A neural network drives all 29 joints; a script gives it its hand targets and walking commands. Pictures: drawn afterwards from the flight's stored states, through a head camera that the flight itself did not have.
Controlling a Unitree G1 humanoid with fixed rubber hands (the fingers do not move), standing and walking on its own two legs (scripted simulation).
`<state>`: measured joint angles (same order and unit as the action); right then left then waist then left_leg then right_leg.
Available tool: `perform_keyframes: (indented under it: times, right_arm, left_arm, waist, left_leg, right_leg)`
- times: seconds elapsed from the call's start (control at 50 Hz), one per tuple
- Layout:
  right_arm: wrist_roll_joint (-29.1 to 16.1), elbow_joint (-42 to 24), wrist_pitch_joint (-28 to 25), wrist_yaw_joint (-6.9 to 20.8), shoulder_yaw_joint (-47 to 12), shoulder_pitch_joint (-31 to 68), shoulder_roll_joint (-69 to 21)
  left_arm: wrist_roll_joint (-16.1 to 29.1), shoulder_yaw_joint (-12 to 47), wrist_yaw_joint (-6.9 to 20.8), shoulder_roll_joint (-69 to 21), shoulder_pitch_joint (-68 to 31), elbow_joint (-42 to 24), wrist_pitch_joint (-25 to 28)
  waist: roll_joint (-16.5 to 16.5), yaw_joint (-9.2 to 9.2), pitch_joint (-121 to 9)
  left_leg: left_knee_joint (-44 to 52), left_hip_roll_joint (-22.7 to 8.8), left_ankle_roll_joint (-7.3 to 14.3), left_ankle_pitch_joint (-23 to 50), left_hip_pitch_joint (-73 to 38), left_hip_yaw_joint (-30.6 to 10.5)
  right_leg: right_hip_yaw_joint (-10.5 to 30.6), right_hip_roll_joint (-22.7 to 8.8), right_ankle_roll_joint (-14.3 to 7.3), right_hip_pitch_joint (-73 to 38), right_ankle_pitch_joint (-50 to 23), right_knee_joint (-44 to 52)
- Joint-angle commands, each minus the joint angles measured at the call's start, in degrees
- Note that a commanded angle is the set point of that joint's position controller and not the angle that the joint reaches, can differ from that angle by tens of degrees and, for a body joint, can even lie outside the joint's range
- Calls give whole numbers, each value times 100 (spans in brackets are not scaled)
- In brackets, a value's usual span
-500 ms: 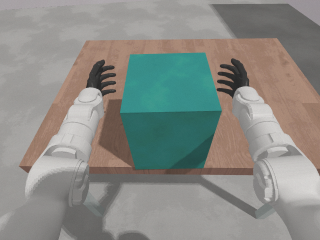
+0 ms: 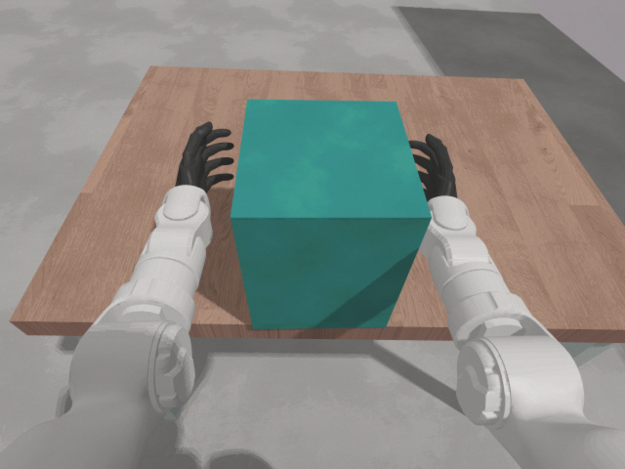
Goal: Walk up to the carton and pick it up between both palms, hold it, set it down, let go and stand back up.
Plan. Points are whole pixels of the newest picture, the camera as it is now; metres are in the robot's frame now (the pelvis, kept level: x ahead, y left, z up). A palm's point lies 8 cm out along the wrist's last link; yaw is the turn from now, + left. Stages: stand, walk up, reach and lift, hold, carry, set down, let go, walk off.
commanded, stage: reach and lift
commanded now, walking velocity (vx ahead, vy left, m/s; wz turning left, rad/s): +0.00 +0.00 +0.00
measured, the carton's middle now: (321, 220) +0.45 -0.02 +0.06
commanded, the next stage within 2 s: none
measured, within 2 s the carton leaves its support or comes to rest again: neither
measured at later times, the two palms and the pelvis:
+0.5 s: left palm (197, 190) +0.44 +0.14 +0.13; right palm (428, 194) +0.44 -0.15 +0.12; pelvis +0.02 +0.00 +0.01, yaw +4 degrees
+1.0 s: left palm (198, 194) +0.44 +0.14 +0.12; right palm (426, 199) +0.43 -0.15 +0.12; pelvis +0.02 -0.01 +0.01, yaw +4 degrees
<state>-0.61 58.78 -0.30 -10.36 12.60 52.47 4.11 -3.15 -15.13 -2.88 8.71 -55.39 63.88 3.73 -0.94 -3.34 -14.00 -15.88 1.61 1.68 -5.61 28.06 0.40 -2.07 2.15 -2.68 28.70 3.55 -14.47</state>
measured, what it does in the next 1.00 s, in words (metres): stands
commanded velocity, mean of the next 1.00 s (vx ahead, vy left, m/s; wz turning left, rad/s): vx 0.00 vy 0.00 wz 0.00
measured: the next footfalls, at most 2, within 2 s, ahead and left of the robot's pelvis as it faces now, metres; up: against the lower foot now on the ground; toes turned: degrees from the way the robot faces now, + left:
none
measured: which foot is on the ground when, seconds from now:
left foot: down 0.00-1.00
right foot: down 0.00-1.00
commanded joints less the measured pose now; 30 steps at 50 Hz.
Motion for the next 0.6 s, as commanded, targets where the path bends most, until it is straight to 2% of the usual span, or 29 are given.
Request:
perform_keyframes:
  times: [0.0,0.04,0.08,0.12,0.16,0.18,0.2,0.24,0.28,0.34,0.44,0.52,0.58]
  right_arm:
    - [65,-924,102,168,170,2913,563]
    - [137,-897,223,263,272,2970,473]
    - [276,-945,299,344,408,3060,304]
    - [598,-1060,330,434,646,3151,59]
    - [1200,-1198,331,581,1002,3205,-483]
    - [1690,-1284,354,767,1211,3325,-1315]
    - [2080,-1121,347,1020,1389,3270,-1642]
    - [2747,-1148,365,1385,1689,2810,-2079]
    - [3090,-1379,410,1580,1768,2498,-2393]
    - [3097,-1684,385,1658,1555,2242,-2526]
    - [2758,-1831,204,1522,1075,2031,-2663]
    - [2509,-1919,119,1363,765,1928,-2838]
    - [2411,-2031,91,1257,632,1830,-2907]
  left_arm:
    - [-160,-68,-171,610,-2760,-1066,-179]
    - [-13,96,-180,330,-2784,-951,-260]
    - [55,173,-156,13,-2803,-927,-269]
    - [-76,61,-86,-317,-2838,-971,-240]
    - [-515,-288,71,-821,-2902,-1059,-222]
    - [-921,-550,263,-1565,-2987,-1023,-246]
    - [-1452,-721,396,-1892,-2817,-892,-350]
    - [-2075,-1018,550,-2339,-2455,-1127,-544]
    - [-2382,-1125,625,-2599,-2230,-1447,-755]
    - [-2374,-989,755,-2738,-1895,-1711,-1002]
    - [-2083,-757,974,-2599,-1795,-1911,-959]
    - [-2027,-769,1126,-2558,-1627,-1886,-901]
    - [-2059,-808,1206,-2529,-1466,-1895,-926]
  waist:
    - [429,383,-2285]
    - [468,319,-2080]
    - [485,239,-2043]
    - [479,161,-2088]
    - [429,93,-2128]
    - [461,81,-2097]
    - [681,232,-2130]
    - [596,205,-1887]
    - [443,167,-1758]
    - [240,97,-1509]
    - [28,-66,-1050]
    - [-44,-56,-738]
    - [-82,-13,-620]
  left_leg:
    - [-69,-235,-154,891,-1598,-85]
    - [-156,-328,-286,751,-2068,-134]
    - [-175,-359,-342,639,-2223,-197]
    - [-162,-351,-365,671,-2325,-249]
    - [-102,-304,-387,799,-2395,-296]
    - [-74,-257,-413,862,-2382,-357]
    - [-18,-233,-472,815,-2572,-529]
    - [99,-238,-546,950,-2934,-574]
    - [138,-218,-562,1163,-3087,-554]
    - [124,-192,-454,1294,-2842,-488]
    - [194,-100,-157,1214,-2038,-391]
    - [338,-20,62,985,-1329,-364]
    - [425,16,169,893,-1061,-363]
  right_leg:
    - [-89,-111,200,-2019,-1189,-262]
    - [-186,-76,153,-1316,-584,-59]
    - [-238,-81,134,-1112,-435,34]
    - [-288,-87,127,-1137,-486,119]
    - [-364,-90,145,-1334,-613,243]
    - [-425,-84,166,-1460,-666,331]
    - [-379,-32,157,-1681,-577,430]
    - [-452,13,154,-1981,-623,586]
    - [-492,33,180,-2322,-900,627]
    - [-479,-7,282,-2865,-1409,482]
    - [-327,-130,521,-3873,-2536,45]
    - [-196,-244,665,-4676,-3322,-261]
    - [-151,-294,719,-5010,-3595,-368]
